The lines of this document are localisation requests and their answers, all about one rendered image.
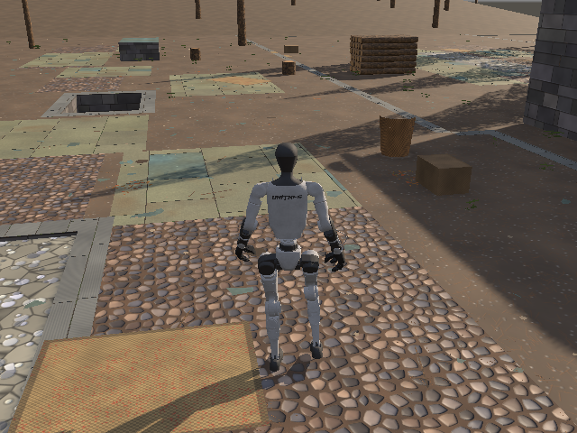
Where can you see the humanoid robot head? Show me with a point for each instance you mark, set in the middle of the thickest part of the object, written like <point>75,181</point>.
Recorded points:
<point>286,155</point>

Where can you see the left robot hand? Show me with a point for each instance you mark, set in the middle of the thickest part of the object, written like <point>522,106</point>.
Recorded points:
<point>248,249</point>

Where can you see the right robot hand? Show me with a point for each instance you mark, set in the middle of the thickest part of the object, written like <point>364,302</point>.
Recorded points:
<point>336,257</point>

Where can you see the left robot upper arm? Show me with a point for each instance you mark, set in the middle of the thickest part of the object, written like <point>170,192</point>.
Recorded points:
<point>258,191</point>

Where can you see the right robot upper arm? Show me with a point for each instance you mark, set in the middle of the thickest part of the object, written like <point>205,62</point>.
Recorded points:
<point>315,190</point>

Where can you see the robot right forearm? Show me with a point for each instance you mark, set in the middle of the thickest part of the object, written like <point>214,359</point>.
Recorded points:
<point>332,239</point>

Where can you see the robot left forearm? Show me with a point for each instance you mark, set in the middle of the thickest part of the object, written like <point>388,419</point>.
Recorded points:
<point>244,237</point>

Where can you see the right robot thigh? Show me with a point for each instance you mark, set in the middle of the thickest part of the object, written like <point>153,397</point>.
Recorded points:
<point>310,265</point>

